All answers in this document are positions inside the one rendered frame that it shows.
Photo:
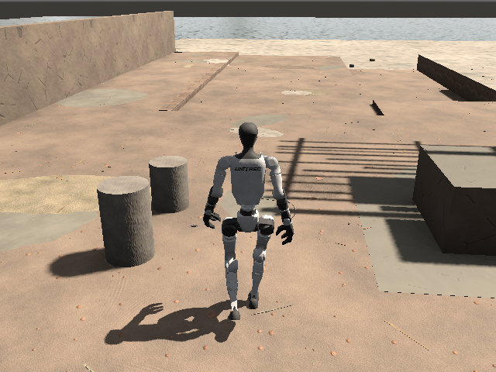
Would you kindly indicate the robot left shin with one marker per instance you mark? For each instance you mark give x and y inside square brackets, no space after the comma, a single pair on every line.
[232,286]

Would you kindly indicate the left robot upper arm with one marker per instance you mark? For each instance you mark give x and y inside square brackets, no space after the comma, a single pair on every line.
[220,174]

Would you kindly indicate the robot right forearm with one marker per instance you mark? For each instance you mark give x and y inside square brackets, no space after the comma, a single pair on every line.
[284,210]

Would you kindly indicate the robot right hand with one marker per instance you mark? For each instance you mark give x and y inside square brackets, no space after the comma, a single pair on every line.
[289,233]

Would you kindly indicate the right robot thigh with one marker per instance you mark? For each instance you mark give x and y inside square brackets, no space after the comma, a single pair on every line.
[266,228]

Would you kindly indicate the robot left forearm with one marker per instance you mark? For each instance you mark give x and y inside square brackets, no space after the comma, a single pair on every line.
[211,203]

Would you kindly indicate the right robot upper arm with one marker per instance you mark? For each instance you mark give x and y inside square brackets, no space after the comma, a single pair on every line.
[275,176]

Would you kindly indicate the robot left hand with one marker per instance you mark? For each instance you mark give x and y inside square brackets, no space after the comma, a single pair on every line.
[214,216]

